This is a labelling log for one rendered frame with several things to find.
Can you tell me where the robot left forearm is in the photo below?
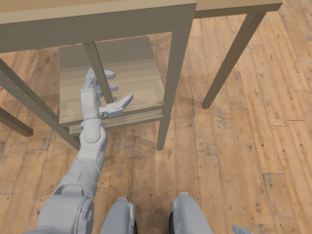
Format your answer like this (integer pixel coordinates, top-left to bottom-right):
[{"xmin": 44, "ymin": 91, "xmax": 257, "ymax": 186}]
[{"xmin": 36, "ymin": 118, "xmax": 108, "ymax": 230}]

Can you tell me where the robot thigh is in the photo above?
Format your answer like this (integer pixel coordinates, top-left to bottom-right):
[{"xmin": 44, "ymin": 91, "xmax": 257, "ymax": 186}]
[
  {"xmin": 99, "ymin": 201, "xmax": 135, "ymax": 234},
  {"xmin": 173, "ymin": 196, "xmax": 214, "ymax": 234}
]

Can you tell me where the table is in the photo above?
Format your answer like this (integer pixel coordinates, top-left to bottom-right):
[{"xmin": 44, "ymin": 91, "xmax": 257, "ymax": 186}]
[{"xmin": 0, "ymin": 0, "xmax": 283, "ymax": 137}]

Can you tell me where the right robot hand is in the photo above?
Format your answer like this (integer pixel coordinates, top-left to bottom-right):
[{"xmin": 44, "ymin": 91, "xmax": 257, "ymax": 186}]
[{"xmin": 231, "ymin": 224, "xmax": 253, "ymax": 234}]

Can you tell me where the robot left thigh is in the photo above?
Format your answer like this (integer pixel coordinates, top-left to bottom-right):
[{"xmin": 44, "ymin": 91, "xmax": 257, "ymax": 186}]
[{"xmin": 99, "ymin": 201, "xmax": 135, "ymax": 234}]

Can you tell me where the chair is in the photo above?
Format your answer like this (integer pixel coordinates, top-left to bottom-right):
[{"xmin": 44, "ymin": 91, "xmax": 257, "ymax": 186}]
[{"xmin": 0, "ymin": 0, "xmax": 197, "ymax": 151}]

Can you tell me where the robot right thigh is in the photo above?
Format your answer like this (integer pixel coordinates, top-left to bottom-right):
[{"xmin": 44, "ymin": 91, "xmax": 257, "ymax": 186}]
[{"xmin": 173, "ymin": 196, "xmax": 214, "ymax": 234}]

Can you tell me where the left robot hand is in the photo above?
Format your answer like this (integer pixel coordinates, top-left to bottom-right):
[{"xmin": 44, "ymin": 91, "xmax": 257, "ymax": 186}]
[{"xmin": 80, "ymin": 68, "xmax": 134, "ymax": 121}]

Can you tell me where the robot left upper arm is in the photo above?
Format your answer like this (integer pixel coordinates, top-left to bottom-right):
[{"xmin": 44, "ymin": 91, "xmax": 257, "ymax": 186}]
[{"xmin": 21, "ymin": 194, "xmax": 95, "ymax": 234}]

